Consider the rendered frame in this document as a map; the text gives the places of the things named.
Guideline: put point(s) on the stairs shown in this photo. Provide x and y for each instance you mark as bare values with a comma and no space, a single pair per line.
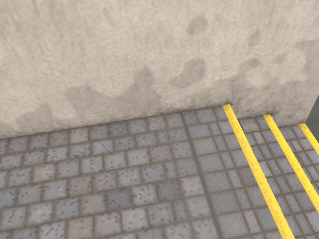
289,159

